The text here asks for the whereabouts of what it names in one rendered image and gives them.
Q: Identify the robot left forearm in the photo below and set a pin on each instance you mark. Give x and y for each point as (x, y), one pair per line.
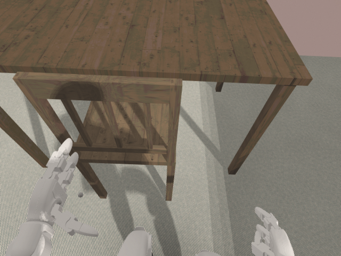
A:
(33, 239)

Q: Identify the chair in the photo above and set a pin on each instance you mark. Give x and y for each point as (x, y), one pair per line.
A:
(130, 120)

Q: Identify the table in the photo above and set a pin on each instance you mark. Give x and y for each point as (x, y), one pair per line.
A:
(233, 41)

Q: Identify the left robot shin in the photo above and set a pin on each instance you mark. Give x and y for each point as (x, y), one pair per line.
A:
(139, 228)

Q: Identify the left robot hand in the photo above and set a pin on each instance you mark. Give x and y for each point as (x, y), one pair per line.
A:
(51, 187)

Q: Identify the robot left thigh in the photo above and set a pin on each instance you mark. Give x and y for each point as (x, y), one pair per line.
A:
(137, 243)

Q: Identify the right robot hand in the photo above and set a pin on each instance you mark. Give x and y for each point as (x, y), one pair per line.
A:
(276, 243)

